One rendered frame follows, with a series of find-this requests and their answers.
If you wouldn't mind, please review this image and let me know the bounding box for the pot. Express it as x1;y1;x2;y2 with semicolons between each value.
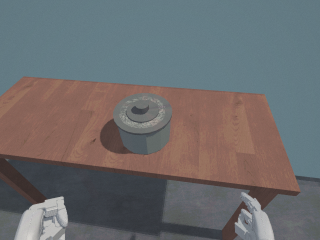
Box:
118;121;171;155

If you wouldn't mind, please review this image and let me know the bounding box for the right robot hand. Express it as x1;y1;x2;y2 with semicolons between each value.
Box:
235;192;275;240

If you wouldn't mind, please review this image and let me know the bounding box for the knob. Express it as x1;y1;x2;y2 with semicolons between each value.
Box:
135;100;149;113

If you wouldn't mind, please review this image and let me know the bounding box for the left robot hand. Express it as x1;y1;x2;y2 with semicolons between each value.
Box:
14;196;68;240

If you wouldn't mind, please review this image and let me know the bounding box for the table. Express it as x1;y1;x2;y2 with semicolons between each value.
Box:
0;76;301;240

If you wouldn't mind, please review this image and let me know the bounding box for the lid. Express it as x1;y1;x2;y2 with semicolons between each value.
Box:
113;93;172;136

